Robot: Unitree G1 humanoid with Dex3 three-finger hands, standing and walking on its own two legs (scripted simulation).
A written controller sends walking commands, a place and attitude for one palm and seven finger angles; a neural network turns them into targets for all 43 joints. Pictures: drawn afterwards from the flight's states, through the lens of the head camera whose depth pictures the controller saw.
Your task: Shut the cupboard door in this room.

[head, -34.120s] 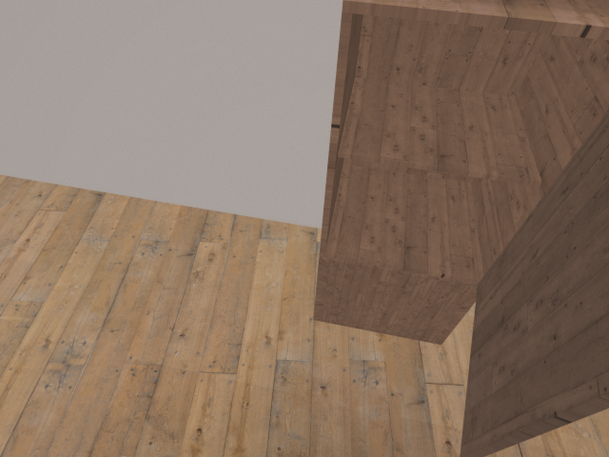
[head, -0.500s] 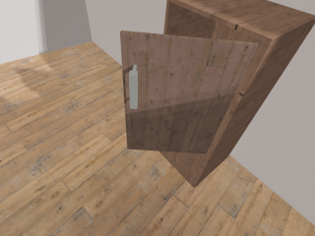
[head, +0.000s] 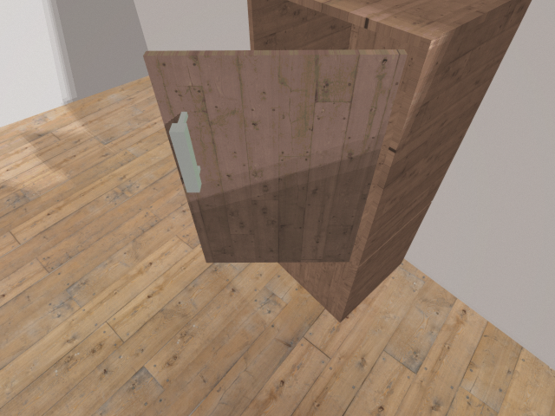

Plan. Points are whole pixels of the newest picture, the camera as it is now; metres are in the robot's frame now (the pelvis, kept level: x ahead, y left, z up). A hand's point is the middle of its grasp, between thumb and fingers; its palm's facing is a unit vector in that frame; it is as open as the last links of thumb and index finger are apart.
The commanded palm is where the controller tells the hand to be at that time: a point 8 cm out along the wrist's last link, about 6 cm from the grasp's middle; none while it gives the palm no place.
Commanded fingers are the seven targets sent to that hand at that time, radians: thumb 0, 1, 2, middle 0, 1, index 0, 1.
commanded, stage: come to a stop and stand still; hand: left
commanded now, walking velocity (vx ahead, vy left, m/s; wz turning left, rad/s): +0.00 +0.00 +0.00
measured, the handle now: (189, 152) +0.54 +0.19 +0.08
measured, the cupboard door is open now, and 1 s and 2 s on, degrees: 49 49 49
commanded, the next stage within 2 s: look again from close up in 0.24 s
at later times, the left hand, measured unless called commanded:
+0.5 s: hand out of the picture -0.02 +0.18 -0.18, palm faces +0.03 -0.99 -0.17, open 7.4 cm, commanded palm none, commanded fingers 0.00 0.90 0.90 -0.20 -0.30 -0.20 -0.30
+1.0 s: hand out of the picture +0.00 +0.23 -0.17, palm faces +0.00 -0.98 -0.21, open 7.4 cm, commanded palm none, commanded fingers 0.00 0.90 0.90 -0.20 -0.30 -0.20 -0.30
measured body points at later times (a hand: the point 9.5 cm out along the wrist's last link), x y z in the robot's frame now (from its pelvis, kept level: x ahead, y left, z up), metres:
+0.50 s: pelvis -0.01 +0.03 -0.01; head +0.00 +0.02 +0.44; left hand -0.02 +0.23 -0.17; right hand +0.03 -0.21 -0.16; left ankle -0.01 +0.14 -0.74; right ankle -0.01 -0.10 -0.74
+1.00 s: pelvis -0.01 +0.05 +0.00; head +0.01 +0.04 +0.45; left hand +0.00 +0.28 -0.16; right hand -0.02 -0.17 -0.16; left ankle -0.01 +0.14 -0.74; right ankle -0.01 -0.10 -0.74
